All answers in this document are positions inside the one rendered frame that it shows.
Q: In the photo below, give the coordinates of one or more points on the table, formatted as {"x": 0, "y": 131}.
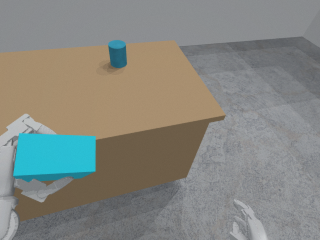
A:
{"x": 148, "y": 118}

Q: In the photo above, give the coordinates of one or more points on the robot right hand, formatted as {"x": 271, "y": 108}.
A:
{"x": 252, "y": 229}

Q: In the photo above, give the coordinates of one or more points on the robot left hand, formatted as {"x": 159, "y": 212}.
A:
{"x": 34, "y": 189}

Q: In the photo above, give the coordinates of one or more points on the sponge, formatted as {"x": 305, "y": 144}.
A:
{"x": 49, "y": 157}

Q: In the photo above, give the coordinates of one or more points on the robot left forearm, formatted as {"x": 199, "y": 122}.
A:
{"x": 9, "y": 218}

